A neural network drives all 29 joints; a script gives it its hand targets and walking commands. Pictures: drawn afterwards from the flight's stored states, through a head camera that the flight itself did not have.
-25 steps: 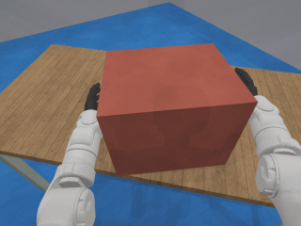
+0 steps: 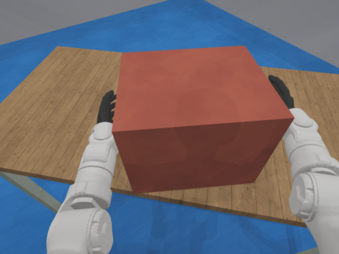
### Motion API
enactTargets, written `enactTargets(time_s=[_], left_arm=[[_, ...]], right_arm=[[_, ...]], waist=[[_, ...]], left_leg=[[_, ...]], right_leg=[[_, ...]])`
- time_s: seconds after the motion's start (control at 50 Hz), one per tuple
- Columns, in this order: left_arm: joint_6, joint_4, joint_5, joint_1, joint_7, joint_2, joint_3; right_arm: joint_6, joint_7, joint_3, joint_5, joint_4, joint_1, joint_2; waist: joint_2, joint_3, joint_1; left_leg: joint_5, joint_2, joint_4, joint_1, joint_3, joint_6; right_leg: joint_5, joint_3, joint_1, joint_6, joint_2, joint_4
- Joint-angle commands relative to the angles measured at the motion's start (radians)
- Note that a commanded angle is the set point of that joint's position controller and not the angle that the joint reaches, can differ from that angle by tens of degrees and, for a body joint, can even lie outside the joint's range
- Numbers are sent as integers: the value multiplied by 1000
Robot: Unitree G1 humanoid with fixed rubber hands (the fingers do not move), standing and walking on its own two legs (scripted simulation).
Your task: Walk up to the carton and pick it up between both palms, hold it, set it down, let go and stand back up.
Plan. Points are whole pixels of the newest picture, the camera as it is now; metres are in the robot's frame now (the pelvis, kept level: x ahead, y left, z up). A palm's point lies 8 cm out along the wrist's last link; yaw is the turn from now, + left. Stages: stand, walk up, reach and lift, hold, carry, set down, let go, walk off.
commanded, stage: set down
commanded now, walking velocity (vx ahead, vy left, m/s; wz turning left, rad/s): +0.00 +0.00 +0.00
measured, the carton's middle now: (189, 119) +0.46 +0.00 +0.06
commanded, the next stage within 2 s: none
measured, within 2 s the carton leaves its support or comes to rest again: rests again in 0.10 s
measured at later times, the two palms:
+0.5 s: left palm (106, 124) +0.40 +0.20 +0.09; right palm (281, 113) +0.46 -0.21 +0.11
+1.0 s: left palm (107, 126) +0.40 +0.20 +0.08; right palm (281, 116) +0.46 -0.21 +0.11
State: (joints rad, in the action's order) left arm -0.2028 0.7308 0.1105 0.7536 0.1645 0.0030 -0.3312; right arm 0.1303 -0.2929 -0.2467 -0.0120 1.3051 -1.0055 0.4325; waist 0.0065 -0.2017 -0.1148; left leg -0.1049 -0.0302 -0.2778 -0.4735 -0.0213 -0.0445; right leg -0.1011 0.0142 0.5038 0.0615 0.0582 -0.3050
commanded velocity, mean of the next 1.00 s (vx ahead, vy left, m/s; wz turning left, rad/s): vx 0.00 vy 0.00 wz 0.00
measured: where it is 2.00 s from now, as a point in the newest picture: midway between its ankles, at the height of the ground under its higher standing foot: outside the picture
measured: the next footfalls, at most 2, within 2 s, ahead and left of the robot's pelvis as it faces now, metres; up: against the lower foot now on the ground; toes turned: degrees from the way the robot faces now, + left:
none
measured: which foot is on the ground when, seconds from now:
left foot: down 0.00-1.00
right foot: down 0.00-1.00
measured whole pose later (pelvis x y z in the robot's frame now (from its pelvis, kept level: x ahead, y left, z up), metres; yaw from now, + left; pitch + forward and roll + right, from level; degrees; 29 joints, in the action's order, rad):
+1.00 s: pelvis +0.00 +0.01 +0.00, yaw -1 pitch +15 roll +1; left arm -0.12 0.68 0.18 0.70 0.13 0.06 -0.41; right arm 0.17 -0.34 -0.44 0.14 1.22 -0.92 0.38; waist 0.02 -0.15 -0.09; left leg -0.12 -0.02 -0.28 -0.42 0.01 -0.03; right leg -0.12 0.03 0.46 0.05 0.04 -0.31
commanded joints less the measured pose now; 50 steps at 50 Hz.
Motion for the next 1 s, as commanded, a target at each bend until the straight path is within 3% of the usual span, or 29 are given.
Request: enactTargets(time_s=[0.0,0.3,0.98], left_arm=[[64,-145,-21,605,-97,379,247],[70,-92,14,517,-110,392,224],[73,-60,75,362,-132,383,160]], right_arm=[[30,-78,79,44,-156,-561,-335],[38,-101,17,113,-122,-483,-338],[40,-119,-69,198,-145,-329,-326]], waist=[[149,-550,2],[138,-462,8],[116,-341,33]], left_leg=[[133,20,-12,134,69,32],[92,17,-6,168,76,47],[72,18,1,213,89,55]], right_leg=[[431,28,-456,-129,-68,-58],[326,43,-375,-117,-66,-36],[279,56,-317,-116,-67,-21]])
